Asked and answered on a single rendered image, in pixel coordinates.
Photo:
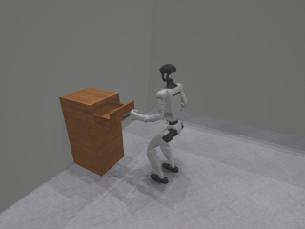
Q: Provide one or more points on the left robot hand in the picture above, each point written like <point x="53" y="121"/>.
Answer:
<point x="133" y="114"/>

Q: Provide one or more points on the robot left upper arm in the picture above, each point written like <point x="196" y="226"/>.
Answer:
<point x="161" y="97"/>

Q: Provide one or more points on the robot left forearm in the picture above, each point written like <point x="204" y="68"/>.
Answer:
<point x="148" y="118"/>

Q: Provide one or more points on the robot right shin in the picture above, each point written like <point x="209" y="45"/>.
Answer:
<point x="167" y="152"/>

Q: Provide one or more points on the humanoid robot head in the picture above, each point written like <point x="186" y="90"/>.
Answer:
<point x="168" y="69"/>

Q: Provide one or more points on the cabinet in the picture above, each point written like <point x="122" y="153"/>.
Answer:
<point x="93" y="146"/>

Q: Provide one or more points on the drawer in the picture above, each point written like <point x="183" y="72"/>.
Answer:
<point x="108" y="113"/>

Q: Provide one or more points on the handle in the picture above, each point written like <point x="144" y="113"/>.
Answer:
<point x="127" y="114"/>

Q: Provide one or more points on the robot right upper arm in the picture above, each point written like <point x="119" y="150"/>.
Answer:
<point x="183" y="97"/>

